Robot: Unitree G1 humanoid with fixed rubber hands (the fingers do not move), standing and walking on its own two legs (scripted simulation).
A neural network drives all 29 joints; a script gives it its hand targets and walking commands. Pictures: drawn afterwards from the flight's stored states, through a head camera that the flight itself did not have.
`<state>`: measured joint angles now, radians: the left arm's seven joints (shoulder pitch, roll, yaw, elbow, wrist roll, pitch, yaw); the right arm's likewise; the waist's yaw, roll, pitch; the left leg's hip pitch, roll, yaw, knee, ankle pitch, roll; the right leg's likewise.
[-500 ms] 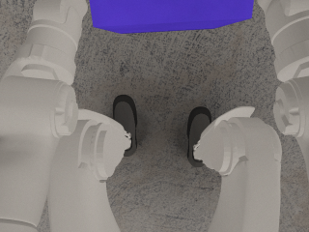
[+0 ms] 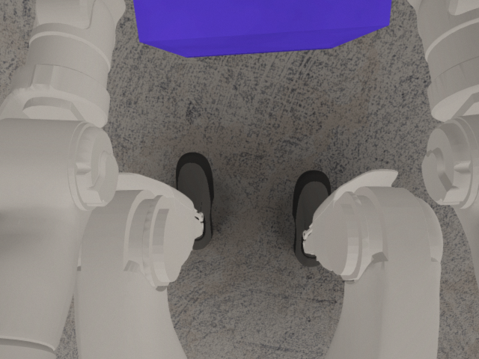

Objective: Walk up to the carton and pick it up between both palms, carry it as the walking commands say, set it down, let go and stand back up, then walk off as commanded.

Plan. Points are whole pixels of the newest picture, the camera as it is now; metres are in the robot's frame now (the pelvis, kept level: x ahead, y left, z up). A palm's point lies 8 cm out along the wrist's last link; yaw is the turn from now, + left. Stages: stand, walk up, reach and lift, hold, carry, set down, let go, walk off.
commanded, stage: reach and lift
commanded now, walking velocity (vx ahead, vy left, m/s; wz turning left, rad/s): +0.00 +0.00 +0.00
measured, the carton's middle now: out of the picture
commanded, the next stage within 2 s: none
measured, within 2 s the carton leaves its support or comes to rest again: leaves its support in 0.16 s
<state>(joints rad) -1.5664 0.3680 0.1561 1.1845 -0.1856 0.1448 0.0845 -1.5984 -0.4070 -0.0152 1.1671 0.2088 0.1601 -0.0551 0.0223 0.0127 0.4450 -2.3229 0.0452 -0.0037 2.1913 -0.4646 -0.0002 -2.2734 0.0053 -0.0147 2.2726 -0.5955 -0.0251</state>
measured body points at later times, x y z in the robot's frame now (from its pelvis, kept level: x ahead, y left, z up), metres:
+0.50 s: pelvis +0.01 +0.01 +0.03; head +0.36 +0.01 +0.31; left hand +0.56 +0.19 -0.11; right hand +0.59 -0.15 -0.10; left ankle +0.14 +0.13 -0.32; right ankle +0.11 -0.11 -0.32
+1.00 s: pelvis +0.02 +0.01 +0.07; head +0.35 +0.00 +0.37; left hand +0.56 +0.19 -0.05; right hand +0.58 -0.16 -0.05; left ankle +0.14 +0.13 -0.32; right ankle +0.11 -0.11 -0.32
